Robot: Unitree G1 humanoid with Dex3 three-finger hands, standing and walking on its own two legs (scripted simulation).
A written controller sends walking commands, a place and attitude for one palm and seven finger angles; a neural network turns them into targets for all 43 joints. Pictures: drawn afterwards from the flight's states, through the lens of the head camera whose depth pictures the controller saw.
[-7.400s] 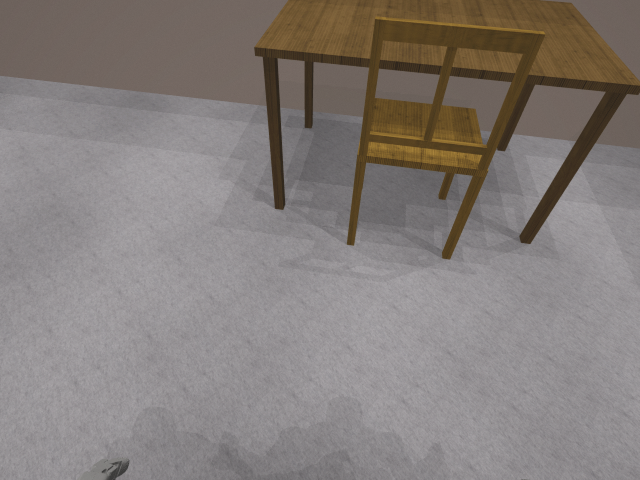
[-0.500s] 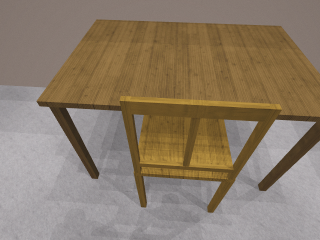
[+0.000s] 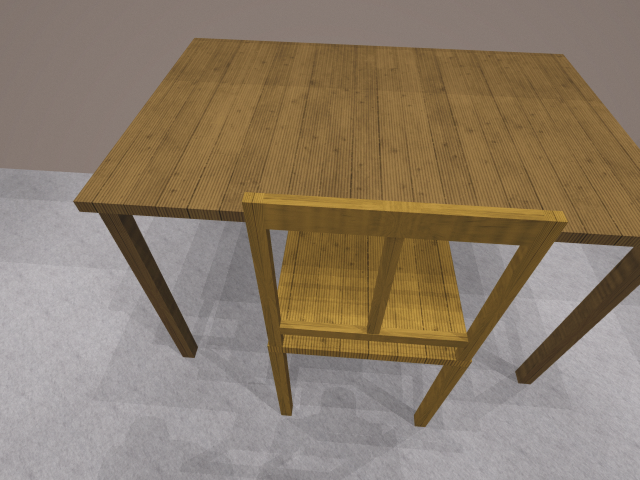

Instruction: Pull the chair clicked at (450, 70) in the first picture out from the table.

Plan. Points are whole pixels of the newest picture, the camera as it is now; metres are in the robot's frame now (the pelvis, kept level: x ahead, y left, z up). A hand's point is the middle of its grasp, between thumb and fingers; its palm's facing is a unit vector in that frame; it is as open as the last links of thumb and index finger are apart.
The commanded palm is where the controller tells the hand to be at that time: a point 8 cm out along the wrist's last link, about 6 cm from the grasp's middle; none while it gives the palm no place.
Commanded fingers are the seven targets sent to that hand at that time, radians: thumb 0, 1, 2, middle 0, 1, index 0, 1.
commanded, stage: shuffle to correct the standing spot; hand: left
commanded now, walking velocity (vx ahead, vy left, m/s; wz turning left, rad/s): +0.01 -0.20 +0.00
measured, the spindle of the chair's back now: (382, 289) +0.44 -0.08 -0.08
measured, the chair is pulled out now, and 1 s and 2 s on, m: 0.00 0.00 0.00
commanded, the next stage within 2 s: come to a stop and stand still in 0.20 s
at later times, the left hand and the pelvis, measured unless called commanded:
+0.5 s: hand out of the picture +0.00 +0.11 -0.17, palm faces +0.07 -0.97 -0.21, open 7.4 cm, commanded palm none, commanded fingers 0.00 0.90 0.90 -0.20 -0.30 -0.20 -0.30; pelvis +0.01 -0.06 +0.00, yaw +1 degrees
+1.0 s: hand out of the picture +0.02 +0.15 -0.17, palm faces +0.06 -0.97 -0.24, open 7.4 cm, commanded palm none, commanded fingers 0.00 0.90 0.90 -0.20 -0.30 -0.20 -0.30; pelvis +0.01 -0.03 -0.01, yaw +1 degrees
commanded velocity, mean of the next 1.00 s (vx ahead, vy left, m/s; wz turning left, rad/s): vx -0.01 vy -0.01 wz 0.00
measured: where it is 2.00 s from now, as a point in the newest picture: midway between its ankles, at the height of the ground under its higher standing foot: outside the picture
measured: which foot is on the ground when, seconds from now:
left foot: down 0.00-0.38, up 0.40-0.80, down 0.82-1.00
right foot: down 0.00-1.00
